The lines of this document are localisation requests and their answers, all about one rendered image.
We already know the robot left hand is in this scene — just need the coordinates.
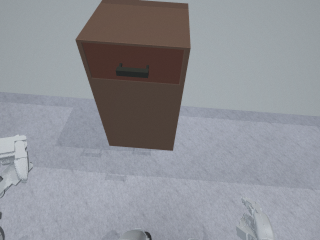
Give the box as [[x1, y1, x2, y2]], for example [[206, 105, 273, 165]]
[[0, 134, 33, 199]]

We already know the drawer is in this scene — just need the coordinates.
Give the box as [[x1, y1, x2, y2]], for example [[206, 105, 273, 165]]
[[82, 42, 184, 84]]

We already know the handle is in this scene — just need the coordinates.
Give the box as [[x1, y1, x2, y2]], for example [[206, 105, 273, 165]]
[[115, 63, 149, 78]]

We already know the cabinet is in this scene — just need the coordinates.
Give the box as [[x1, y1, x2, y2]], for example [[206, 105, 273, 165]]
[[75, 0, 191, 151]]

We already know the robot right hand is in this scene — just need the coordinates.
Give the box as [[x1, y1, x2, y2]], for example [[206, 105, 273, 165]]
[[236, 196, 276, 240]]

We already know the robot left shin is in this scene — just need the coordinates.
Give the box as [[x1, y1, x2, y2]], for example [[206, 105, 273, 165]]
[[134, 228, 146, 235]]

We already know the left robot thigh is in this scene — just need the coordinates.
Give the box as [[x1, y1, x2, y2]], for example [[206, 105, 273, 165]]
[[118, 230, 150, 240]]

